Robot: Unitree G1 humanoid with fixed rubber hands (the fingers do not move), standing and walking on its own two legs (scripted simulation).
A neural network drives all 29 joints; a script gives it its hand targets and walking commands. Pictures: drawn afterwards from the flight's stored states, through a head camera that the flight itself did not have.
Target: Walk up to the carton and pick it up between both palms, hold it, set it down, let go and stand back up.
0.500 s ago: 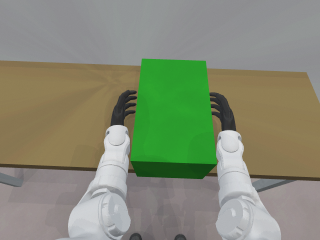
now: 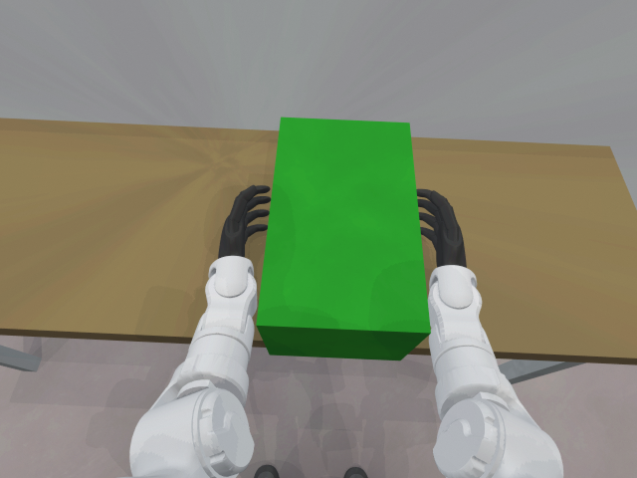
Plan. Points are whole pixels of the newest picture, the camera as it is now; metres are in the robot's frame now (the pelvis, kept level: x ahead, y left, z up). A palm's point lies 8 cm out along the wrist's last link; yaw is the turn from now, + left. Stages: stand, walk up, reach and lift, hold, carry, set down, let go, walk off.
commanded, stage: set down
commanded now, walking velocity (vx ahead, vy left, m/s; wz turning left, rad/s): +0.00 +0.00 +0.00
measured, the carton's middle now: (340, 238) +0.43 -0.04 -0.03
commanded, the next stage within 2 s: none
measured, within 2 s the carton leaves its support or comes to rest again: neither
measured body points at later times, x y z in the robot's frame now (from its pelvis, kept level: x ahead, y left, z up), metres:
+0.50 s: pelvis -0.01 +0.02 -0.01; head +0.11 +0.01 +0.43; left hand +0.45 +0.12 +0.01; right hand +0.41 -0.19 -0.01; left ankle +0.00 +0.14 -0.75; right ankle -0.03 -0.10 -0.75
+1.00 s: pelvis -0.05 +0.00 -0.02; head +0.01 +0.00 +0.43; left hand +0.43 +0.13 +0.08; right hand +0.41 -0.23 +0.10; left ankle -0.01 +0.14 -0.75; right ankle -0.03 -0.10 -0.75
